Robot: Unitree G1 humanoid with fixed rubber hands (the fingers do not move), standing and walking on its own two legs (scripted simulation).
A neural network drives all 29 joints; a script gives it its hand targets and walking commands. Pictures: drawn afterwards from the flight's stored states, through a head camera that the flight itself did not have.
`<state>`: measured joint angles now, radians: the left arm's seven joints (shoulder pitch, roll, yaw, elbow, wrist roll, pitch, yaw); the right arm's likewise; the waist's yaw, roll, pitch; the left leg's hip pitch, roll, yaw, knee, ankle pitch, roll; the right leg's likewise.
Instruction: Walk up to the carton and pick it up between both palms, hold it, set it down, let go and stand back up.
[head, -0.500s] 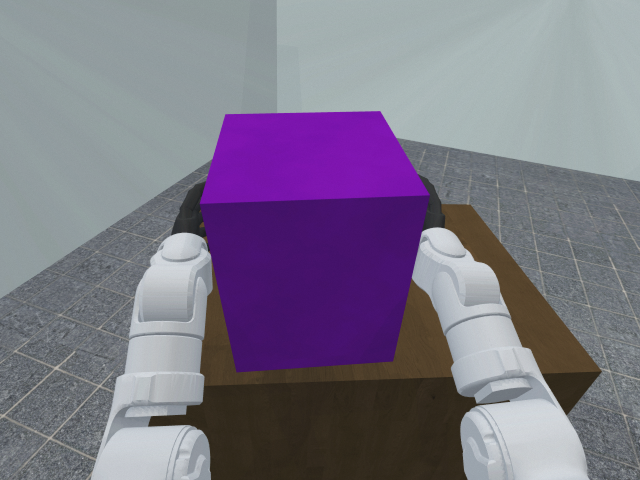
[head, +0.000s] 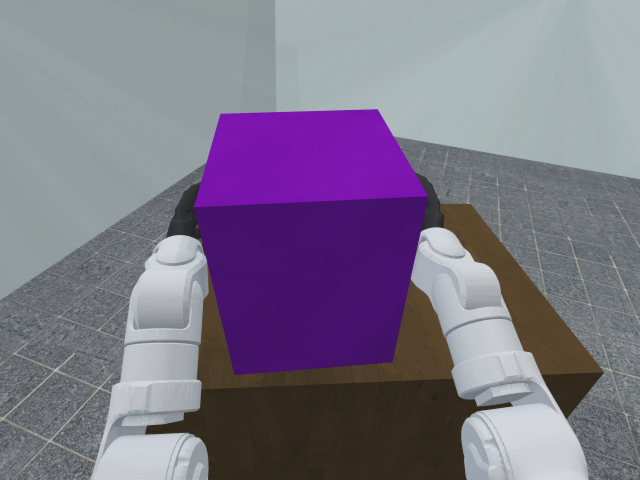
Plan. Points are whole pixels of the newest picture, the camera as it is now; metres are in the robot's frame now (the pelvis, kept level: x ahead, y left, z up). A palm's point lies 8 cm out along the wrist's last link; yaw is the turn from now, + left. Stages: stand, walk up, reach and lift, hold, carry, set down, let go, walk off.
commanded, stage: hold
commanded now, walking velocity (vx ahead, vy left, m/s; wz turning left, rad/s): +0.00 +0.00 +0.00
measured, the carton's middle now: (307, 239) +0.37 +0.00 +0.19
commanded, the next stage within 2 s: none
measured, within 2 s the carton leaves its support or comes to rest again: neither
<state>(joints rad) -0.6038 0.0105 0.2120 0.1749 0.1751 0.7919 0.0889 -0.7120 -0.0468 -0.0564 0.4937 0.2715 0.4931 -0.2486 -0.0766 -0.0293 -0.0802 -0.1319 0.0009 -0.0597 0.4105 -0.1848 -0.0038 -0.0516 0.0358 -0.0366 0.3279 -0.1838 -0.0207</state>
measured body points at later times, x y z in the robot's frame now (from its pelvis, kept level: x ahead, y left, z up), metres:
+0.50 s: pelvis -0.01 +0.00 +0.00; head -0.08 +0.03 +0.44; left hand +0.37 +0.15 +0.20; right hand +0.37 -0.14 +0.21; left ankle +0.03 +0.12 -0.75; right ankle +0.00 -0.11 -0.75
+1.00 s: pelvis +0.00 +0.00 +0.00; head -0.08 +0.02 +0.44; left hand +0.37 +0.15 +0.20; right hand +0.37 -0.14 +0.21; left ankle +0.03 +0.12 -0.75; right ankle +0.00 -0.11 -0.75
